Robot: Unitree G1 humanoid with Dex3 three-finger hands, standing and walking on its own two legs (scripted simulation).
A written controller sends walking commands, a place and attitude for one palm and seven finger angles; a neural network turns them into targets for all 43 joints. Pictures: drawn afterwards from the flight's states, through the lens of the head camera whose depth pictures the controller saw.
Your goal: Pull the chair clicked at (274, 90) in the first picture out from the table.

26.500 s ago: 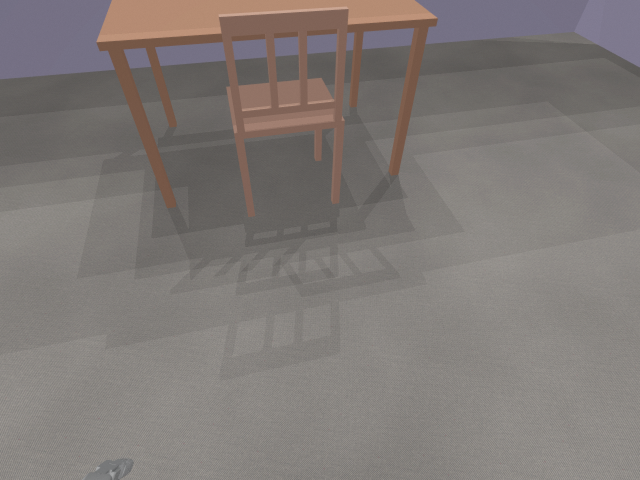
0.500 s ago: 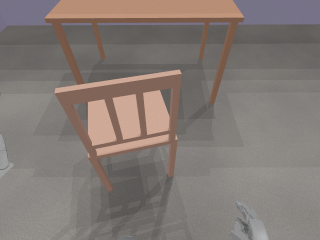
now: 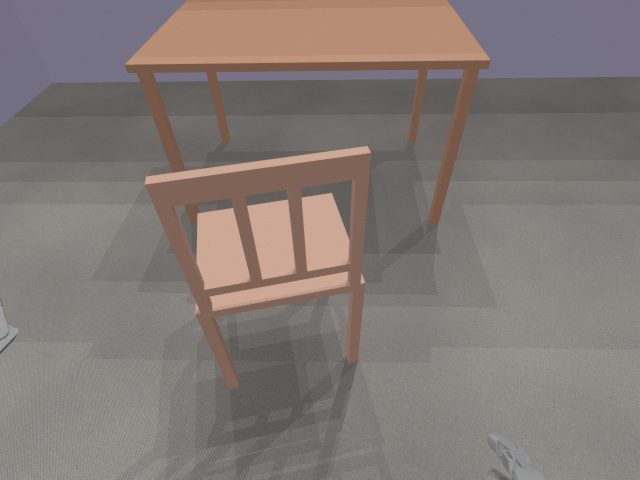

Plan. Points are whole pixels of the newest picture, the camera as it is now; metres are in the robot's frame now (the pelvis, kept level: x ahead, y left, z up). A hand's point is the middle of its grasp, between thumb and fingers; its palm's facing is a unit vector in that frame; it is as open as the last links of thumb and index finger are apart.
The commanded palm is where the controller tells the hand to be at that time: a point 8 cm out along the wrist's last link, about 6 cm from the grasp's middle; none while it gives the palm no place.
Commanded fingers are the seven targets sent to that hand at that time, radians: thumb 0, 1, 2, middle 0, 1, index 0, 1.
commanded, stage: stop stepping back and stand still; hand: left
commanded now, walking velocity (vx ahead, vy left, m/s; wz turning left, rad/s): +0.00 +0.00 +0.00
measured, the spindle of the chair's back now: (247, 240) +0.61 +0.19 -0.11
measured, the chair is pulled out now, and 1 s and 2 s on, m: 0.60 0.60 0.60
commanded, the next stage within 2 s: let the arm hang, fingers relaxed in 0.02 s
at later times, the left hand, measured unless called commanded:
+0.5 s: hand out of the picture +0.04 +0.18 -0.16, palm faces +0.05 -0.98 -0.20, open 6.9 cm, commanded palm none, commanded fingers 0.00 0.90 0.90 -0.20 -0.30 -0.20 -0.30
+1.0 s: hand out of the picture -0.01 +0.16 -0.16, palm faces +0.03 -0.98 -0.19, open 7.3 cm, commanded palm none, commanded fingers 0.00 0.90 0.90 -0.20 -0.30 -0.20 -0.30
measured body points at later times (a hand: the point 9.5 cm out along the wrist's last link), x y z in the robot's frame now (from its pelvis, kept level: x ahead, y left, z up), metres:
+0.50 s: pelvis -0.01 +0.00 +0.00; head +0.02 +0.01 +0.45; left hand +0.04 +0.23 -0.15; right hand +0.04 -0.23 -0.14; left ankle +0.02 +0.11 -0.73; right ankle +0.00 -0.11 -0.73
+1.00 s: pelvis +0.00 +0.00 +0.01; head +0.01 -0.01 +0.46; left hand -0.01 +0.21 -0.15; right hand -0.02 -0.21 -0.15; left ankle +0.02 +0.11 -0.73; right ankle +0.00 -0.11 -0.73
